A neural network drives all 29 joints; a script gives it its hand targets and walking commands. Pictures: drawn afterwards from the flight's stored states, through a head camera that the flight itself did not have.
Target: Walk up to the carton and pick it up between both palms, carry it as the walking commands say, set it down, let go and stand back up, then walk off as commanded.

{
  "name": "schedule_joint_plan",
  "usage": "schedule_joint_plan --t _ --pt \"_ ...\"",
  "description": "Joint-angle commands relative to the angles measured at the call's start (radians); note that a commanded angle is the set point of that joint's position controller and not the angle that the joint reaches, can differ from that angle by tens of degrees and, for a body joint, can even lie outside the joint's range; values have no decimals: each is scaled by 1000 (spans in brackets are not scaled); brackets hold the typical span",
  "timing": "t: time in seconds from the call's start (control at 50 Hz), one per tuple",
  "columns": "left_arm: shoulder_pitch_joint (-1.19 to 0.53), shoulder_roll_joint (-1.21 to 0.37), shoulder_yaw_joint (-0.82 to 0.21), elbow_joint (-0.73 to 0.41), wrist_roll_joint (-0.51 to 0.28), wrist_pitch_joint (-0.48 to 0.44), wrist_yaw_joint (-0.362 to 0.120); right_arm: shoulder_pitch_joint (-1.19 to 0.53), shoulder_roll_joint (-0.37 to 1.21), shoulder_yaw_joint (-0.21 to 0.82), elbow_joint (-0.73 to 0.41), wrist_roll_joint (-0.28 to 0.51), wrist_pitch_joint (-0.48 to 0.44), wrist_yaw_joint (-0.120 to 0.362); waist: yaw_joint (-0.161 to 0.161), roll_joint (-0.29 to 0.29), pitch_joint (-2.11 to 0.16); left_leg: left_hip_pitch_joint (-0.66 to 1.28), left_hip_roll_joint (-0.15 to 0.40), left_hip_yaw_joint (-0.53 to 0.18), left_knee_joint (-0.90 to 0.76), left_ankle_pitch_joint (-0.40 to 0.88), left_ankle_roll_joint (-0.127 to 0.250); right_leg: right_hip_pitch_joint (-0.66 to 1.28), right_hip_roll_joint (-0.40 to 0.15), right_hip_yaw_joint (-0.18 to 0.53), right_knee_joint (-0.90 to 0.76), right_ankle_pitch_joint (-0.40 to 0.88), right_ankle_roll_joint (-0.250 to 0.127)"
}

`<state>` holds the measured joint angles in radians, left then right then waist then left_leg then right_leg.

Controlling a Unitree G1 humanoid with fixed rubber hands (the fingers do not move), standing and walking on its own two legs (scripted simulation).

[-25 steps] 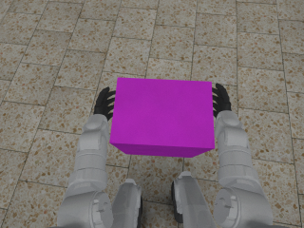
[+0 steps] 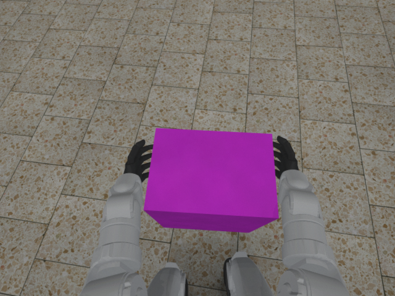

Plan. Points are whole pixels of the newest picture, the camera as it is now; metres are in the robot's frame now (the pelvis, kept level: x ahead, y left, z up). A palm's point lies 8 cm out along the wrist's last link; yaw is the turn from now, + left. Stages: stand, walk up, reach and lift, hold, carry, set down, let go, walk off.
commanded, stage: reach and lift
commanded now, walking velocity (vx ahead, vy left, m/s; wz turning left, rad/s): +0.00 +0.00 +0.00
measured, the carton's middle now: (209, 188) +0.35 -0.02 -0.11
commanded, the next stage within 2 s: none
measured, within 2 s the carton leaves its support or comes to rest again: neither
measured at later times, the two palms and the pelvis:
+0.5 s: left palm (120, 172) +0.34 +0.15 +0.04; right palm (299, 167) +0.34 -0.18 +0.03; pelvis +0.02 +0.00 +0.05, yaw +0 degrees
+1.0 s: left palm (109, 168) +0.32 +0.15 +0.09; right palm (316, 163) +0.32 -0.18 +0.10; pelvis +0.03 +0.00 +0.07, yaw +0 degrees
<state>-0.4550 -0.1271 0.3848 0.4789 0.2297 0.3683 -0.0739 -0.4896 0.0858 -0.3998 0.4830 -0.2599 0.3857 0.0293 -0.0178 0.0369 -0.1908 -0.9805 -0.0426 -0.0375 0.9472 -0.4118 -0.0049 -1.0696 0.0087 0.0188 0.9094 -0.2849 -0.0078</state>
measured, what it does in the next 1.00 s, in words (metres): rises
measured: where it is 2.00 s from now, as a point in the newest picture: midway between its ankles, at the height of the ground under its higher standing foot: outside the picture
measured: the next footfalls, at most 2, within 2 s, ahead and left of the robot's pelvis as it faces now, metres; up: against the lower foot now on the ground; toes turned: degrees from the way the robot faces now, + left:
none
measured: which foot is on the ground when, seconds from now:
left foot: down 0.00-1.00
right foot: down 0.00-1.00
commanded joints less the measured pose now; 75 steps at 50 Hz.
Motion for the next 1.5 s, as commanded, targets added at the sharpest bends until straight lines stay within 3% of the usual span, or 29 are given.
schedule_joint_plan --t 0.0,0.64,0.92,1.14,1.3,1.48 --pt "-534 -886 -544 -5 -123 -17 -208 -415 978 589 51 135 2 251 -9 -42 -551 123 -85 -26 -176 243 8 640 87 43 -86 298 9" --pt "-349 -853 -602 -128 -111 96 -195 -265 940 617 -81 167 121 262 -6 -42 -227 583 -47 -55 -535 311 14 1033 74 50 -427 332 10" --pt "-260 -817 -674 -264 -156 192 -174 -183 903 685 -234 216 224 239 -7 -45 -90 750 -44 -60 -630 357 17 1163 75 59 -529 369 17" --pt "-195 -784 -742 -409 -190 277 -145 -133 846 765 -389 257 303 217 3 -32 -25 824 -36 -59 -673 378 14 1187 78 51 -568 357 14" --pt "-218 -742 -723 -433 -187 309 -144 -166 833 753 -394 248 325 205 14 -32 33 825 -26 -55 -686 287 18 1174 74 42 -581 259 9" --pt "-237 -724 -724 -443 -194 318 -150 -165 831 745 -389 244 330 192 18 -27 14 828 -29 -46 -682 319 16 1196 78 38 -580 288 11"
